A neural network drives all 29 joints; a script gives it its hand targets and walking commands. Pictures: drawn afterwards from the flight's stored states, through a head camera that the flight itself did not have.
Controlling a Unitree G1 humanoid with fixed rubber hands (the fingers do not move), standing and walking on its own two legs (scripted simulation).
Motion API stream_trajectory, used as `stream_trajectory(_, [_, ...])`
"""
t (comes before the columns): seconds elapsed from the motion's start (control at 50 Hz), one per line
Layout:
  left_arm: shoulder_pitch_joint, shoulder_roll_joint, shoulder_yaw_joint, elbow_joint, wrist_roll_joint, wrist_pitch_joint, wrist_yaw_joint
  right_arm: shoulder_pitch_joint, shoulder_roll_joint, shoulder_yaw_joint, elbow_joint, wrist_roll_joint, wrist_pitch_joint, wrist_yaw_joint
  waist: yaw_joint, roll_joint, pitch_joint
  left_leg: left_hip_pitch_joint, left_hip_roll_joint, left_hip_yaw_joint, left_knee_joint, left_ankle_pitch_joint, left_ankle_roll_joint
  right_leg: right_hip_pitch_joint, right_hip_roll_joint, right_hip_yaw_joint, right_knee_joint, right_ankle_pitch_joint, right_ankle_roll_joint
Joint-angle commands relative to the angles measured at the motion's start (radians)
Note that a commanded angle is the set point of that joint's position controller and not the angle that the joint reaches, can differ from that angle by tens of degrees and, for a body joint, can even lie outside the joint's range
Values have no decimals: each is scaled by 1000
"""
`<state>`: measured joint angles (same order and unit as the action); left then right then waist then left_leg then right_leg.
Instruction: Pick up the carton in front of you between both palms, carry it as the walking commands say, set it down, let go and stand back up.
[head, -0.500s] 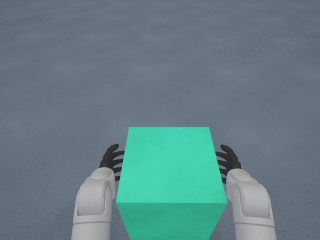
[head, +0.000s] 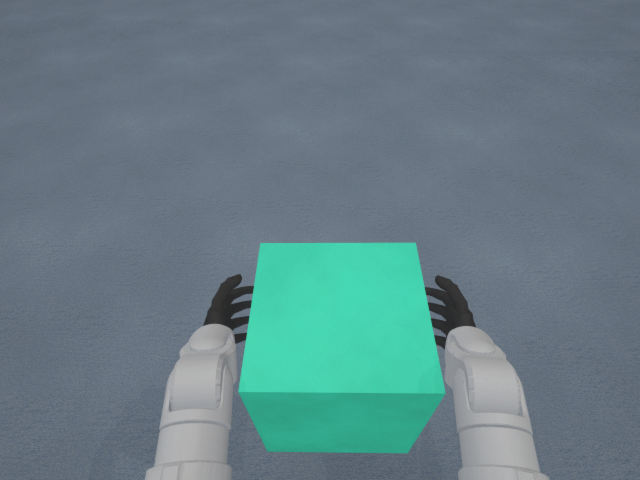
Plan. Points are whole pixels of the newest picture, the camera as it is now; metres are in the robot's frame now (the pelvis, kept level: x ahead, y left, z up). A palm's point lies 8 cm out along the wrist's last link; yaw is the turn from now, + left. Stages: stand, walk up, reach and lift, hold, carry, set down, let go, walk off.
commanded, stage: carry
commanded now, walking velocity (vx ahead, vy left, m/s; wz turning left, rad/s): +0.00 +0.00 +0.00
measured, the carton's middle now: (337, 353) +0.31 +0.00 -0.03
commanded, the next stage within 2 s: hold in 0.26 s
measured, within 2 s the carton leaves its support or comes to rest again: neither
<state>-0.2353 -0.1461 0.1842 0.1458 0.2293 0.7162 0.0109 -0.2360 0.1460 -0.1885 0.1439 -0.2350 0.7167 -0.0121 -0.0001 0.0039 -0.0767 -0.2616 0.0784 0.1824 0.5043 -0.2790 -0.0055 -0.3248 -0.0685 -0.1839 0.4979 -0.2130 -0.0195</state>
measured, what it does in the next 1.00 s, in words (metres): shifts its weight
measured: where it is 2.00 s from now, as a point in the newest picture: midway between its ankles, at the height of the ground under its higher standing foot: outside the picture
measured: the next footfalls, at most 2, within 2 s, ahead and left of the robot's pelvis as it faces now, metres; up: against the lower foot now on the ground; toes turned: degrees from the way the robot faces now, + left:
none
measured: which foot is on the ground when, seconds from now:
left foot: down 0.00-1.00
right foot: down 0.00-1.00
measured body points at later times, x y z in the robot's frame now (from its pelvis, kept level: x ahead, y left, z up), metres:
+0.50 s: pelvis -0.01 +0.01 +0.01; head -0.03 +0.00 +0.46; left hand +0.29 +0.16 +0.04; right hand +0.29 -0.14 +0.04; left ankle -0.01 +0.12 -0.74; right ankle +0.03 -0.11 -0.74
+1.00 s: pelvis -0.05 +0.00 -0.02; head -0.01 +0.00 +0.43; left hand +0.31 +0.19 +0.00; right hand +0.33 -0.11 +0.00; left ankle -0.01 +0.12 -0.74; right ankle +0.03 -0.10 -0.74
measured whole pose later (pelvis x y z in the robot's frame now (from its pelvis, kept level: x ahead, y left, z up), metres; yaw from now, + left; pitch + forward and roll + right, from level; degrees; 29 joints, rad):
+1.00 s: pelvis -0.05 +0.00 -0.02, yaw +4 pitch -3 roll +0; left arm -0.68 -0.17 0.59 0.63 0.50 0.49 -0.08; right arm -0.69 0.19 -0.59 0.63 -0.49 0.50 0.04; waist 0.02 0.01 0.15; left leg -0.34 -0.02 -0.03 0.68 -0.29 0.01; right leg -0.37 0.02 0.01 0.65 -0.23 -0.01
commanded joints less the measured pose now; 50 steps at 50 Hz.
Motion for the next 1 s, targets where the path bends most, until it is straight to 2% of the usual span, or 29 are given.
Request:
stream_trajectory(0.0, [-392,-837,-536,-36,-212,-3,-192,-402,823,542,-37,220,-2,198,1,-7,-262,70,97,-95,-64,200,5,133,-108,106,-49,248,3])
stream_trajectory(0.24, [-422,-849,-536,-34,-216,-4,-194,-428,836,542,-32,224,-4,201,0,-4,-248,66,96,-95,-74,184,7,129,-106,106,-57,218,3])
stream_trajectory(0.26, [-317,-881,-497,-44,-203,1,-201,-310,850,522,-50,209,6,206,9,26,-139,147,-156,-256,-131,441,32,363,147,260,-91,457,-13])
stream_trajectory(0.28, [-351,-861,-494,-68,-185,-14,-196,-344,838,515,-78,202,-9,201,4,16,-192,158,-148,-281,-128,508,32,400,144,277,-88,514,-9])
stream_trajectory(0.3, [-319,-811,-487,-63,-176,-13,-195,-312,803,490,-79,201,-16,190,3,24,-191,171,-143,-275,-147,442,25,449,135,277,-117,421,-7])
stream_trajectory(0.32, [-344,-824,-483,-72,-166,-19,-198,-356,807,507,-87,188,-14,193,17,2,-153,173,-150,-273,-153,426,23,415,143,270,-118,433,6])
stream_trajectory(0.34, [-355,-837,-483,-60,-174,-22,-198,-359,815,505,-75,184,-18,192,5,2,-162,162,-156,-277,-151,449,18,443,145,276,-115,486,10])
stream_trajectory(0.36, [-363,-836,-486,-57,-184,-27,-196,-364,818,506,-69,189,-21,189,3,0,-180,160,-158,-279,-158,442,18,474,148,275,-115,481,11])
stream_trajectory(0.38, [-363,-825,-490,-49,-183,-28,-194,-371,813,507,-70,191,-23,188,-2,8,-178,181,-159,-274,-170,394,21,459,149,267,-123,424,13])
stream_trajectory(0.4, [-361,-824,-481,-46,-177,-29,-195,-370,813,510,-70,187,-22,190,3,-7,-161,182,-163,-272,-172,379,21,450,151,266,-128,411,18])
stream_trajectory(0.58, [-453,-857,-438,38,-160,-29,-217,-445,843,461,15,165,-15,214,-1,9,-59,104,-139,-274,-209,119,37,416,143,252,-152,129,-3])
stream_trajectory(0.64, [-582,-861,-384,117,-136,-45,-229,-572,847,406,91,143,-26,229,-3,20,-11,47,-129,-268,-206,-26,47,393,143,241,-136,-5,-7])
stream_trajectory(0.7, [-732,-863,-296,249,-86,-82,-243,-738,852,318,213,111,-58,251,-5,27,12,44,-125,-257,-176,-171,60,322,139,238,-112,-156,-4])
stream_trajectory(0.74, [-829,-857,-213,346,-44,-113,-248,-840,868,248,312,79,-84,257,3,9,16,51,-129,-252,-144,-222,64,270,137,245,-101,-237,0])
stream_trajectory(0.76, [-848,-838,-166,394,-19,-124,-248,-853,872,202,361,57,-95,254,6,-15,35,76,-136,-244,-118,-186,62,217,132,250,-102,-236,2])
stream_trajectory(0.8, [-900,-797,-63,465,36,-155,-237,-905,844,114,445,7,-117,239,24,-26,43,10,-136,-243,-99,-227,63,224,134,260,-85,-301,2])
stream_trajectory(0.9, [-865,-608,148,547,170,-210,-199,-845,654,-125,558,-137,-179,183,27,-17,73,-90,-149,-225,-11,-174,57,98,142,252,-17,-248,0])
stream_trajectory(0.98, [-865,-507,174,542,181,-297,-188,-826,546,-192,557,-177,-280,151,8,-2,2,-242,-165,-214,93,-104,42,-40,163,223,100,-124,-3])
